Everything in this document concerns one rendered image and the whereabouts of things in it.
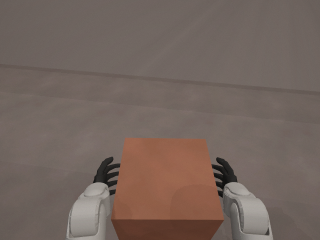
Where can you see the robot left forearm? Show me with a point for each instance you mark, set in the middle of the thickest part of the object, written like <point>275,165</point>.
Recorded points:
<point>88,216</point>

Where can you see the robot right hand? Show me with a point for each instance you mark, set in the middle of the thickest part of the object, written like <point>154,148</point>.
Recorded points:
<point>227,175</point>

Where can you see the robot left hand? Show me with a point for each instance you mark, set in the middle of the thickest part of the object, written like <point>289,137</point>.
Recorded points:
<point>103,177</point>

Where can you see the carton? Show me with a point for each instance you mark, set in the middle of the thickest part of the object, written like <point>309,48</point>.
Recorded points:
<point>166,190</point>

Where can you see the robot right forearm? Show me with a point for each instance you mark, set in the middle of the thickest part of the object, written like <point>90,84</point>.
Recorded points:
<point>248,215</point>

